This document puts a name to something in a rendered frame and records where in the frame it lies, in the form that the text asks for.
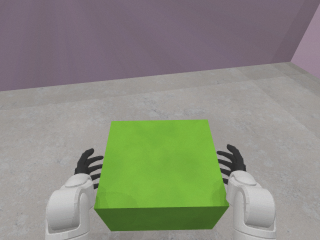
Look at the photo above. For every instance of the right robot hand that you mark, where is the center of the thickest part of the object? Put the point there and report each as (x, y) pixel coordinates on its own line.
(236, 159)

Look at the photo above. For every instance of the left robot hand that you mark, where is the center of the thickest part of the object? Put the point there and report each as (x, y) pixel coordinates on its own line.
(84, 162)

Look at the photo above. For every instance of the carton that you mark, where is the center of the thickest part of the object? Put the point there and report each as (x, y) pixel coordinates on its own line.
(160, 175)

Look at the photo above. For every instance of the robot right forearm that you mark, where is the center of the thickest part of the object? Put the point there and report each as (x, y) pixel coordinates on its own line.
(254, 208)

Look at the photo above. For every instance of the robot left forearm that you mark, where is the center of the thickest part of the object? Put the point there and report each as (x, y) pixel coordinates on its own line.
(67, 215)

